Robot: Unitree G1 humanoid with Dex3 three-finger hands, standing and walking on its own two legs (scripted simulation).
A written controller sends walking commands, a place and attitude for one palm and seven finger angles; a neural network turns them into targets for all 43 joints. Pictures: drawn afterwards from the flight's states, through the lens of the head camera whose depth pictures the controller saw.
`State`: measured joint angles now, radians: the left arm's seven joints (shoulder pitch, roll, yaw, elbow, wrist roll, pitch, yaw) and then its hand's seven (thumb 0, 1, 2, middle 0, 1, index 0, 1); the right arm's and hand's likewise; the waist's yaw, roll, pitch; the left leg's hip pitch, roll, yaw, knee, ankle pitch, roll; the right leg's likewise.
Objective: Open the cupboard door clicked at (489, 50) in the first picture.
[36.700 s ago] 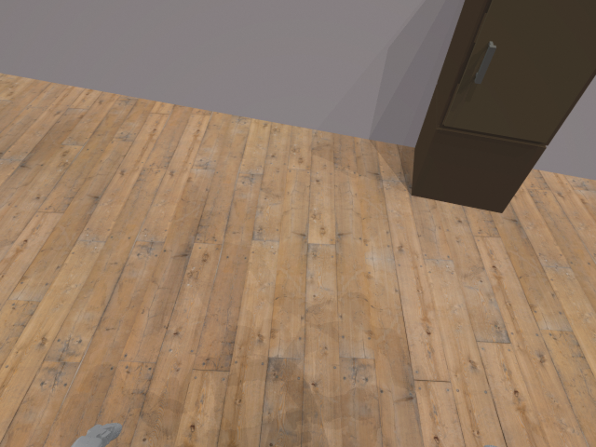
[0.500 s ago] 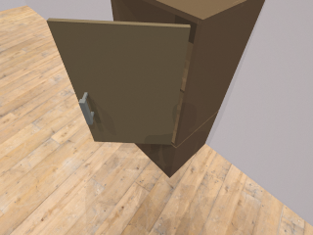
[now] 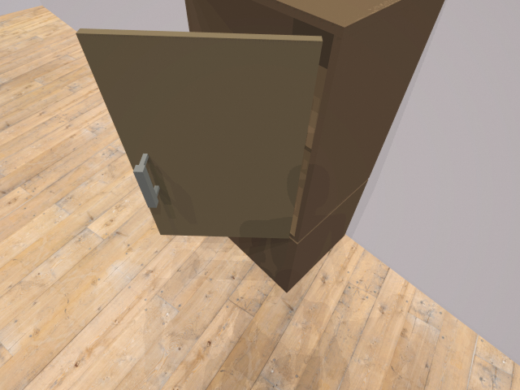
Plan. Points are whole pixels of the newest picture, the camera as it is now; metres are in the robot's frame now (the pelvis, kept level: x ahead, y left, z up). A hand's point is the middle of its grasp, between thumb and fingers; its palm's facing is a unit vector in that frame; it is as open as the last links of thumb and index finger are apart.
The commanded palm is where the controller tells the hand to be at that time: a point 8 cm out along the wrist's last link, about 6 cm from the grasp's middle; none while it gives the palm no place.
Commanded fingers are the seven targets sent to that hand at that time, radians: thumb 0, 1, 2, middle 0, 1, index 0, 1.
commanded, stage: look again from close up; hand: left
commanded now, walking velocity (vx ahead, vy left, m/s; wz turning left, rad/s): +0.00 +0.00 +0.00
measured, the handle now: (148, 181) +0.54 +0.29 -0.07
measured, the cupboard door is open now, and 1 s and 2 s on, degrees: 44 44 44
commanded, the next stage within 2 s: shuffle to correct the standing spot in 0.44 s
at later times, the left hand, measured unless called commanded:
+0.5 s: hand out of the picture -0.02 +0.22 -0.18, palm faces -0.01 -0.98 -0.22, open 7.4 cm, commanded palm none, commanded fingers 0.00 0.90 0.90 -0.20 -0.30 -0.20 -0.30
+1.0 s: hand out of the picture +0.00 +0.22 -0.19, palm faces -0.02 -0.98 -0.20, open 7.4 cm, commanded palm none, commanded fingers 0.00 0.90 0.90 -0.20 -0.30 -0.20 -0.30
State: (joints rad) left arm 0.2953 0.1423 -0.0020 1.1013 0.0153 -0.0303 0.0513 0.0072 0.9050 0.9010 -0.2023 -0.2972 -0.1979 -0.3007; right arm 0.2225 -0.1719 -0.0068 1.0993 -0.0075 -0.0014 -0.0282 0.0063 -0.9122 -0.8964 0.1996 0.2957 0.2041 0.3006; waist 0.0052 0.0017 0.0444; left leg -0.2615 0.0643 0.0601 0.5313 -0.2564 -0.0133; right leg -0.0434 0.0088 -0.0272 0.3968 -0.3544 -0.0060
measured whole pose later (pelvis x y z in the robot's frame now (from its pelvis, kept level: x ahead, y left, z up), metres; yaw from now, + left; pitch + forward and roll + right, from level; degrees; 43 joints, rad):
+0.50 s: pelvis -0.04 +0.03 +0.00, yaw -1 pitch -1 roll +0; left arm 0.29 0.21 -0.01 1.04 0.01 0.01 0.03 0.01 0.90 0.90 -0.20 -0.30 -0.20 -0.30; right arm 0.25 -0.18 0.00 1.05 -0.01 0.00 -0.01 0.01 -0.91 -0.90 0.20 0.30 0.20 0.30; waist 0.00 -0.02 0.04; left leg -0.30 0.02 0.10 0.52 -0.21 0.03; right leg -0.15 -0.04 0.01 0.51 -0.36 0.03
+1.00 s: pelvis +0.01 +0.04 -0.01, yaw -3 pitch +0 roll +1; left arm 0.30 0.19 0.01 1.07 0.01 0.01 0.03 0.01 0.91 0.90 -0.20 -0.30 -0.20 -0.30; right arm 0.27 -0.15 0.01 1.04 -0.01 -0.03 -0.03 0.01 -0.90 -0.90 0.20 0.30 0.20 0.30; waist 0.02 -0.05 0.08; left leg -0.25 -0.01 0.15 0.56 -0.31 0.05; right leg -0.28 -0.06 -0.04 0.73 -0.48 -0.01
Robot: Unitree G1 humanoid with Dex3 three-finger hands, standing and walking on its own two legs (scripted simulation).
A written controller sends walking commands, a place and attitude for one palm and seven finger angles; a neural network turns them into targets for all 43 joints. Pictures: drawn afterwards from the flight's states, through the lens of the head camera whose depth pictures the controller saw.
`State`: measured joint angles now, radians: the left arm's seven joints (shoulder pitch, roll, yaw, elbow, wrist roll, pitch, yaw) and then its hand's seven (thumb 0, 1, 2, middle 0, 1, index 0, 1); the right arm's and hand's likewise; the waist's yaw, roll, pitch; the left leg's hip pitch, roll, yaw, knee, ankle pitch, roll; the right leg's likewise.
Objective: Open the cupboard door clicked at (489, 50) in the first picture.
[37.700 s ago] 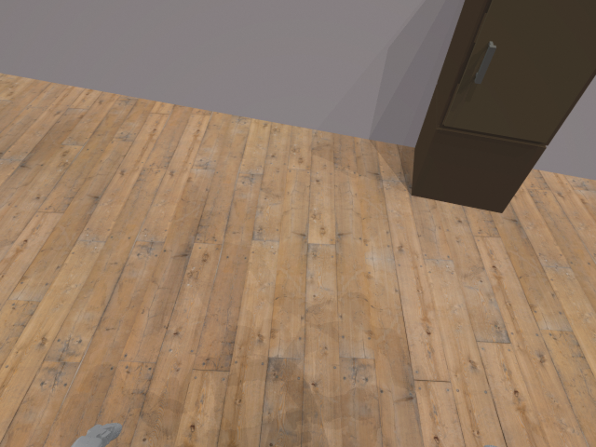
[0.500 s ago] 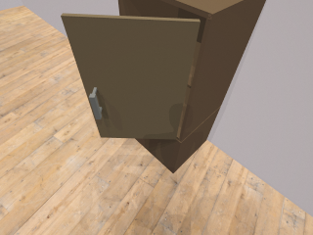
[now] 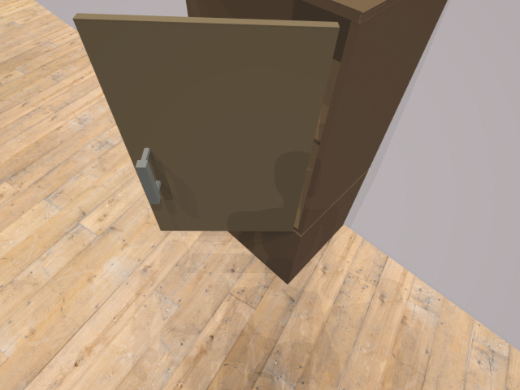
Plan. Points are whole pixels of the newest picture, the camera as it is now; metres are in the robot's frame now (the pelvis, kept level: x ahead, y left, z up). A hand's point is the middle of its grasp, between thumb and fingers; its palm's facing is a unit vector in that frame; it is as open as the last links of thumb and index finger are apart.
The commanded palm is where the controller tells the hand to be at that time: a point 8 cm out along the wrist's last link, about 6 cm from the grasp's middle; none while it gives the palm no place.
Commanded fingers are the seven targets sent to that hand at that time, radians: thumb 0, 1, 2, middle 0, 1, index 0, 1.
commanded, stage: come to a stop and stand still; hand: left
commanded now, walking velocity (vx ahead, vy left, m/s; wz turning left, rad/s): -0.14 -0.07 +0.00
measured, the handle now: (150, 176) +0.52 +0.28 -0.06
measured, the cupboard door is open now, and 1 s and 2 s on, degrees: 44 44 44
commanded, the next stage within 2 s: look again from close up in 0.76 s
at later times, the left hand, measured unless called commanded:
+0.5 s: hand out of the picture +0.05 +0.15 -0.16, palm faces +0.02 -0.98 -0.21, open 7.3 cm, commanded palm none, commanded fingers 0.00 0.90 0.90 -0.20 -0.30 -0.20 -0.30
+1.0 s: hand out of the picture -0.02 +0.16 -0.16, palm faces +0.03 -0.98 -0.21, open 7.4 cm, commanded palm none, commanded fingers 0.00 0.90 0.90 -0.20 -0.30 -0.20 -0.30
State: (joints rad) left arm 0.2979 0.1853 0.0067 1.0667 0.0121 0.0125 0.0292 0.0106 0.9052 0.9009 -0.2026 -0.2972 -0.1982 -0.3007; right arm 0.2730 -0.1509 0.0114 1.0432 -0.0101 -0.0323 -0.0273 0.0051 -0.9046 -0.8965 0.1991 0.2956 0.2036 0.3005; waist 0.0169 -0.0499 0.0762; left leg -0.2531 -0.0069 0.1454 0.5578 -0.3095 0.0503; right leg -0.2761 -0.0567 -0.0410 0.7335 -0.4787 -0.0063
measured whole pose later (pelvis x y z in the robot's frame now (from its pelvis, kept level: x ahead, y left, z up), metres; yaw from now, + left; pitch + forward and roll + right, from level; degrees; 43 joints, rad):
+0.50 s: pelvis +0.00 -0.03 +0.01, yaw +0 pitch -1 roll +1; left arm 0.21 0.19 0.00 1.03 0.01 -0.01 0.03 0.00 0.92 0.90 -0.20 -0.30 -0.20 -0.30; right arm 0.22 -0.16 0.00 1.10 -0.01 -0.01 -0.02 0.01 -0.91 -0.90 0.20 0.30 0.20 0.30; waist 0.00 -0.03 0.02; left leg -0.19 0.04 0.12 0.44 -0.24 -0.01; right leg -0.18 0.01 -0.08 0.47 -0.28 -0.05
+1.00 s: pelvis -0.01 -0.01 +0.01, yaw +2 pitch +0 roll -1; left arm 0.31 0.14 -0.03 1.11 0.01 -0.02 0.03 0.01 0.90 0.90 -0.20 -0.30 -0.20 -0.30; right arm 0.28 -0.18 0.01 1.06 -0.01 -0.01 -0.02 0.01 -0.91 -0.90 0.20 0.30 0.20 0.30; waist -0.01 0.05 0.02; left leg -0.24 0.03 0.07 0.53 -0.28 0.01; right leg -0.19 0.00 -0.10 0.49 -0.29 -0.03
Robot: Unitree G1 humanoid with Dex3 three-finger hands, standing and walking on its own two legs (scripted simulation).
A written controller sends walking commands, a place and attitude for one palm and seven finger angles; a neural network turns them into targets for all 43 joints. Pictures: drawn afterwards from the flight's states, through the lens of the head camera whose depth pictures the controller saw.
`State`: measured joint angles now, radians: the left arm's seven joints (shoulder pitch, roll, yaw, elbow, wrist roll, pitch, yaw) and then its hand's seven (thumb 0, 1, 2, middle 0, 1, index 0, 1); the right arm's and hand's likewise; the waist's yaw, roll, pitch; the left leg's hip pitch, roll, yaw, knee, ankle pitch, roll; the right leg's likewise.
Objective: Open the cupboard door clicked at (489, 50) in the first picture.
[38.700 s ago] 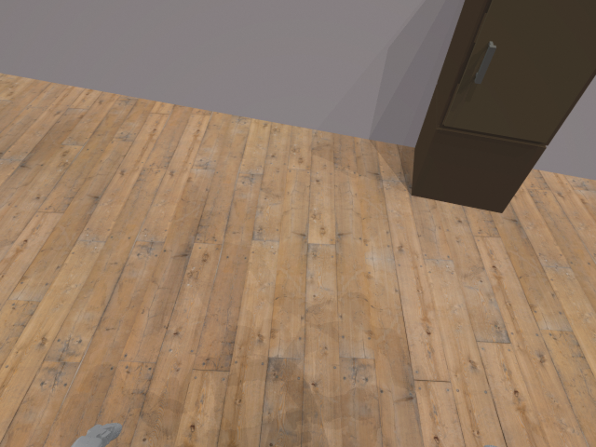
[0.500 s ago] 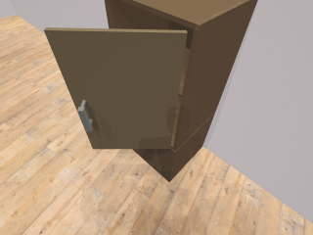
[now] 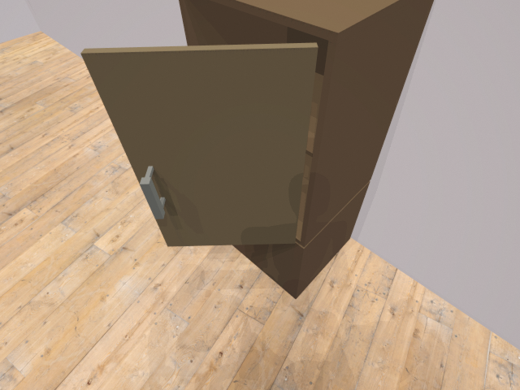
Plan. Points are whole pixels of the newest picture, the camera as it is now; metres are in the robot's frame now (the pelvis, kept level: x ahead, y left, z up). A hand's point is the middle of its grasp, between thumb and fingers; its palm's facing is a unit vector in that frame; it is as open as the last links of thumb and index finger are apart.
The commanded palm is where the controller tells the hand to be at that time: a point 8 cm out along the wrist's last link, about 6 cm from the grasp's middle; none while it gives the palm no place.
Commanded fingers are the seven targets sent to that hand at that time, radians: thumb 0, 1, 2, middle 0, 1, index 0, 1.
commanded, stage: look again from close up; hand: left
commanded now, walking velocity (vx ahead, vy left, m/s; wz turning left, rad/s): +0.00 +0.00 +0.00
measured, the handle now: (154, 193) +0.53 +0.28 -0.07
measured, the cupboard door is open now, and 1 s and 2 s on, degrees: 44 44 44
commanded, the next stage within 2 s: raise the hand with hooked fingers in 0.34 s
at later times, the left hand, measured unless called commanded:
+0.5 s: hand out of the picture +0.06 +0.20 -0.15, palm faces +0.11 -0.97 -0.21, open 7.3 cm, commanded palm +0.12 +0.24 -0.07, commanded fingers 0.00 0.81 0.86 -0.21 -0.36 -0.21 -0.36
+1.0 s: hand (132, 384) +0.15 +0.21 -0.07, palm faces +0.20 -0.98 -0.06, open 9.4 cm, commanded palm +0.15 +0.26 -0.06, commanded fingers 0.00 0.22 0.61 -0.25 -0.74 -0.25 -0.74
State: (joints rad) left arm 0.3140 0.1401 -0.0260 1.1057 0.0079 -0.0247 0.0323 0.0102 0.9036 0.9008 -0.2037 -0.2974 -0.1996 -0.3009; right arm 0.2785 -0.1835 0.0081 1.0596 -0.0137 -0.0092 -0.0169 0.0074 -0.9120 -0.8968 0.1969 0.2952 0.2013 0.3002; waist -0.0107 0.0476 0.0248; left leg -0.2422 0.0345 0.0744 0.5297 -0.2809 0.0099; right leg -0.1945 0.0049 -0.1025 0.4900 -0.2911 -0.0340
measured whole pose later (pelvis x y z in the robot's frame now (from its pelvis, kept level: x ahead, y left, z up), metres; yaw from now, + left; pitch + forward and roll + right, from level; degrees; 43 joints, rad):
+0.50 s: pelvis +0.02 +0.01 +0.00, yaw -1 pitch +0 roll +0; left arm 0.37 0.17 0.03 0.76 -0.05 0.06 0.05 0.02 0.93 0.90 -0.21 -0.30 -0.20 -0.30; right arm 0.31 -0.17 0.03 1.03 0.01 -0.07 -0.04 0.02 -0.92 -0.90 0.20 0.30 0.21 0.30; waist 0.01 -0.01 0.04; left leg -0.21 0.00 0.10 0.49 -0.28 0.03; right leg -0.19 -0.03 -0.08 0.49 -0.31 -0.01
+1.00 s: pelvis -0.04 -0.02 -0.11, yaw +2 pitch +16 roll -2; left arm 0.40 0.21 0.22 0.08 -0.28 -0.61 -0.26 0.02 0.44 0.71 -0.24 -0.59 -0.23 -0.59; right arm 0.10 -0.24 -0.03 0.54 0.01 -0.24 -0.04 0.01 -0.90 -0.90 0.20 0.30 0.20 0.30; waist 0.07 -0.02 -0.13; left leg -1.02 0.06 -0.02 1.28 -0.53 -0.01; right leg -0.94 -0.02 -0.18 1.24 -0.58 -0.08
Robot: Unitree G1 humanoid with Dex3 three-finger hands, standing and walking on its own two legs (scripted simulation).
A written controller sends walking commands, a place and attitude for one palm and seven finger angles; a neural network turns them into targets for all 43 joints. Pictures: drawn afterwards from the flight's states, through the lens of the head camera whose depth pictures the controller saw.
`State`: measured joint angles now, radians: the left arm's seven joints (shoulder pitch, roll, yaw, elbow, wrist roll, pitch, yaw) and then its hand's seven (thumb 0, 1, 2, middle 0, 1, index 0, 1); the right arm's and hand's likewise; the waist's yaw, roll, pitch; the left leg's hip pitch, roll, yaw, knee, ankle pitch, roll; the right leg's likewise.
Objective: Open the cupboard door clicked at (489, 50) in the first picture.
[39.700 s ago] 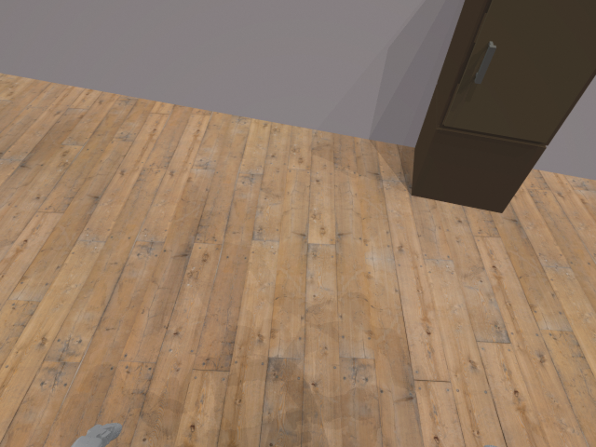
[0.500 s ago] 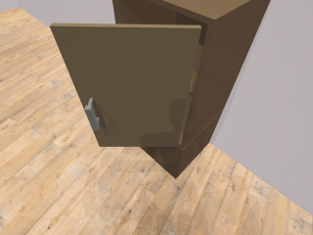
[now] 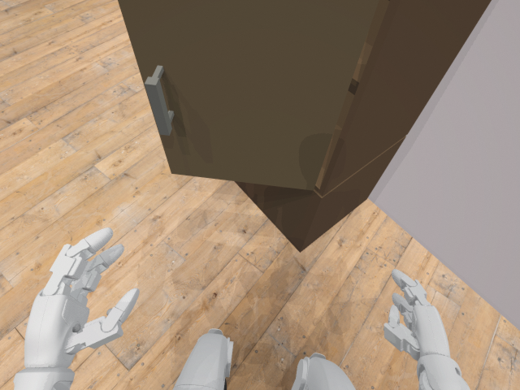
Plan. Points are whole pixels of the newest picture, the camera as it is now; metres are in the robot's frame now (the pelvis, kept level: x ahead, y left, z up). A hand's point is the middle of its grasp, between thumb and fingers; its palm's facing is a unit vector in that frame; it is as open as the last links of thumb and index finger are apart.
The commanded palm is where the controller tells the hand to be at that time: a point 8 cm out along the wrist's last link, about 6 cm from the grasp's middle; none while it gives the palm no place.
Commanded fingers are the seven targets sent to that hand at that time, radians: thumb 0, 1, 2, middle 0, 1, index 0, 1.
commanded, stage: raise the hand with hooked fingers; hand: left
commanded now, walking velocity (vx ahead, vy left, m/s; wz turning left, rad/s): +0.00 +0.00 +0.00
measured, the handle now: (162, 101) +0.58 +0.28 +0.04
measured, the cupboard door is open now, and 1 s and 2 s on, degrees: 44 44 44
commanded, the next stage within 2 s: move the hooked fingers beside the handle in 1.54 s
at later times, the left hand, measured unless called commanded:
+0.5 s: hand (106, 265) +0.25 +0.26 +0.03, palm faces +0.00 -1.00 -0.04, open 12.4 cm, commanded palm +0.23 +0.31 +0.05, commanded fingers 0.00 -0.36 0.36 -0.29 -1.11 -0.29 -1.11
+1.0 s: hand (68, 224) +0.29 +0.32 +0.06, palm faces +0.05 -1.00 -0.06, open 14.0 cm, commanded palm +0.28 +0.36 +0.06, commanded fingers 0.00 -0.50 0.30 -0.30 -1.20 -0.30 -1.20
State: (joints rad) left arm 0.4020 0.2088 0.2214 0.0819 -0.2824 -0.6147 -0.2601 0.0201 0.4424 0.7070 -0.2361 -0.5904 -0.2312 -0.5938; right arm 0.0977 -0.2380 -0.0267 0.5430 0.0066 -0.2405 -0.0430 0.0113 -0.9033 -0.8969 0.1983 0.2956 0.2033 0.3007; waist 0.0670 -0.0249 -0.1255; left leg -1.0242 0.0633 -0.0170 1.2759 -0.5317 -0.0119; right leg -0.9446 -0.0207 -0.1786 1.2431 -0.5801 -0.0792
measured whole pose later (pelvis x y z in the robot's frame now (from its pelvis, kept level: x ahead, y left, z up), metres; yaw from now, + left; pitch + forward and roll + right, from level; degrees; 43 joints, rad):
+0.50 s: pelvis +0.00 +0.03 +0.01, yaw -2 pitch +17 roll -3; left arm 0.21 0.29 0.30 0.25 -0.33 -0.48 -0.38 0.01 -0.14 0.46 -0.27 -0.96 -0.27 -0.97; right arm 0.25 -0.28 -0.02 0.62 0.04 -0.22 -0.08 0.02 -0.90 -0.90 0.20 0.30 0.21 0.30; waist -0.01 0.01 -0.12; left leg -1.02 0.06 0.03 1.22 -0.51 0.04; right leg -0.95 -0.03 -0.13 1.17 -0.53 -0.03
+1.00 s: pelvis +0.01 +0.05 +0.02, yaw -2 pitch +18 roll -4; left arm 0.04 0.37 0.40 0.33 -0.35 -0.42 -0.44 -0.01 -0.50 0.31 -0.30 -1.19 -0.30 -1.20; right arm 0.24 -0.25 0.04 0.56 0.02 -0.20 -0.06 0.01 -0.90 -0.90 0.21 0.30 0.21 0.30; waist 0.01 0.01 -0.13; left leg -0.99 0.04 0.04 1.18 -0.51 0.06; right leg -0.91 -0.03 -0.13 1.11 -0.51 0.00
